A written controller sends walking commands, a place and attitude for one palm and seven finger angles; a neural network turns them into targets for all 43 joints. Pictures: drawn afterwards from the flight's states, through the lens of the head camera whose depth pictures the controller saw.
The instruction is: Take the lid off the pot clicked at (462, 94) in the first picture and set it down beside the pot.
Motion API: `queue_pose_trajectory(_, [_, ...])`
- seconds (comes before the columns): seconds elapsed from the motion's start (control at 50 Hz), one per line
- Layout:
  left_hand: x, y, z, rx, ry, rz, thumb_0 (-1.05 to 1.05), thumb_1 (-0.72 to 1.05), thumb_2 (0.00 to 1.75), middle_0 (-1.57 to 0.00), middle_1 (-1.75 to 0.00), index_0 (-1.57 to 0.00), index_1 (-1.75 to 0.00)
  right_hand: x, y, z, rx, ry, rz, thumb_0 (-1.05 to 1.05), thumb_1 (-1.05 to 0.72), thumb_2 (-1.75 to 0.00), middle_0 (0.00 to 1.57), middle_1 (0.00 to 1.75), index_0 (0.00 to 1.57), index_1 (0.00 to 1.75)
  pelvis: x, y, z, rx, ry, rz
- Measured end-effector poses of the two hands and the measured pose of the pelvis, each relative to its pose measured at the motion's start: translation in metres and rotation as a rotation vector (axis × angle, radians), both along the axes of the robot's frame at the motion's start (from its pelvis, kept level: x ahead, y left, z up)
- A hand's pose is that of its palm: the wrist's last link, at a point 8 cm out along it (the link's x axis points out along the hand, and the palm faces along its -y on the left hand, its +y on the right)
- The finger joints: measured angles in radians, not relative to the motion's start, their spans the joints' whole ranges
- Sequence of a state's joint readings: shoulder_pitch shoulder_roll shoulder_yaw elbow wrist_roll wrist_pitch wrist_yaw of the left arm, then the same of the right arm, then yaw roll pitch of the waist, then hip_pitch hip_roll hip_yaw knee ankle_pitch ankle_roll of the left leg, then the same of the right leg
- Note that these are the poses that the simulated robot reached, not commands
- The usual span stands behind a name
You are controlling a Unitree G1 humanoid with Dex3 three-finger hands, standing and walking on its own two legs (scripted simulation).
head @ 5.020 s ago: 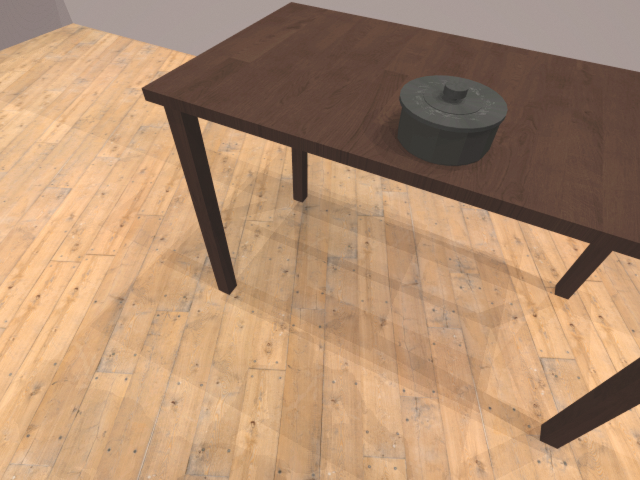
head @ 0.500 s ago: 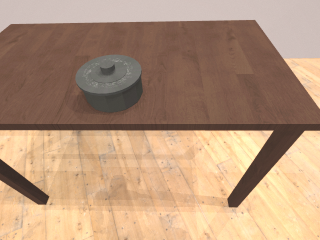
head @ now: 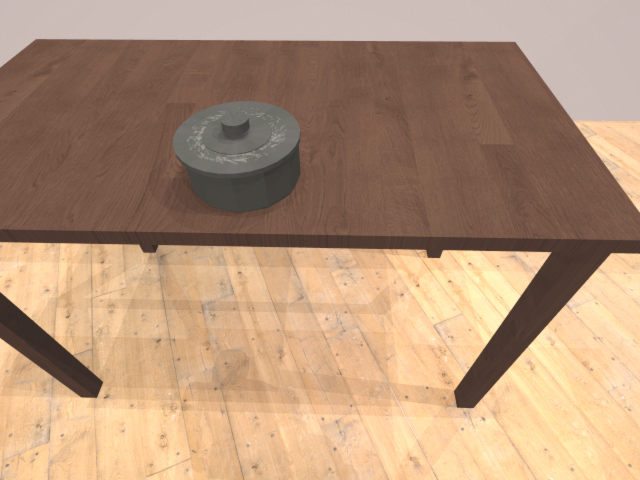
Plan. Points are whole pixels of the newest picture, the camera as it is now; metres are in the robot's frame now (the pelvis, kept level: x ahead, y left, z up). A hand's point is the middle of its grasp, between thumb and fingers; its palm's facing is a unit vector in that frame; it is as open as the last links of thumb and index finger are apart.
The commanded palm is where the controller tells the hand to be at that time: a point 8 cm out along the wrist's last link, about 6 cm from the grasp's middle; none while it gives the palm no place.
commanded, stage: look again from close up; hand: left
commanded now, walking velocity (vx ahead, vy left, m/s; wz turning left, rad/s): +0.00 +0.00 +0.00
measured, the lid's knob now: (235, 122) +0.56 +0.16 +0.16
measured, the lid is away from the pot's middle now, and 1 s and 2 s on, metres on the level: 0.00 0.00 0.00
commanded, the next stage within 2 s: shuffle to correct the standing spot in 0.68 s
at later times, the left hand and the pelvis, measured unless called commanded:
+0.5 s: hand out of the picture +0.00 +0.18 -0.17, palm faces +0.04 -0.98 -0.21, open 7.4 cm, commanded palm none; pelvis -0.01 +0.00 +0.00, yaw +0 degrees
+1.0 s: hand out of the picture +0.01 +0.18 -0.18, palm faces +0.06 -0.98 -0.18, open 7.4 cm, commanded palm none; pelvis +0.01 +0.01 +0.00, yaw +0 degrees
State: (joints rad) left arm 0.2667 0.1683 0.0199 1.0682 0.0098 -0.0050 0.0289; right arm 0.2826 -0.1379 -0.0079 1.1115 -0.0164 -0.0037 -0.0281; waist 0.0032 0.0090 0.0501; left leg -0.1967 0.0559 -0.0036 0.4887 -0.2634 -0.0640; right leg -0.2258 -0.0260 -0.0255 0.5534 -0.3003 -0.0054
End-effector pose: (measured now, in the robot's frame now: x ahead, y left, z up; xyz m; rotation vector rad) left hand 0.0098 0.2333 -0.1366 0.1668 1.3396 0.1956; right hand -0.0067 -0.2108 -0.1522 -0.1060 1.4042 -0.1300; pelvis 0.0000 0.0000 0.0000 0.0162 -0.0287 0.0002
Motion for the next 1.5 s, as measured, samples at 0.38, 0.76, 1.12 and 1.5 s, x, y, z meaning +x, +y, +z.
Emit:
queue_pose_trajectory(0.38, [-0.010,-0.005,-0.004,-0.021,0.014,0.000,0.01,0.91,0.90,-0.20,-0.30,-0.20,-0.30,-0.019,0.007,0.001,0.004,0.027,-0.020,0.00,-0.91,-0.90,0.20,0.30,0.19,0.30,-0.010,0.002,0.000,-0.001,0.008,-0.002])
queue_pose_trajectory(0.76, [-0.013,-0.009,-0.006,-0.033,0.021,0.007,0.01,0.91,0.90,-0.20,-0.30,-0.20,-0.30,-0.006,-0.002,0.004,-0.018,0.006,-0.010,0.01,-0.91,-0.90,0.20,0.30,0.19,0.30,-0.008,0.000,0.000,-0.004,0.013,-0.001])
queue_pose_trajectory(1.12, [0.014,0.004,-0.014,-0.039,0.042,0.010,0.01,0.90,0.90,-0.20,-0.30,-0.19,-0.30,-0.003,0.010,-0.001,-0.008,0.042,-0.049,0.00,-0.91,-0.90,0.19,0.30,0.19,0.30,0.031,0.007,-0.009,0.015,0.030,-0.012])
queue_pose_trajectory(1.5, [0.027,-0.004,-0.023,-0.097,0.216,0.106,0.00,0.90,0.90,-0.20,-0.30,-0.20,-0.30,0.221,-0.005,0.016,-0.109,-0.260,0.082,0.01,-0.93,-0.90,0.19,0.30,0.19,0.30,0.123,0.026,-0.015,-0.005,0.009,0.002])
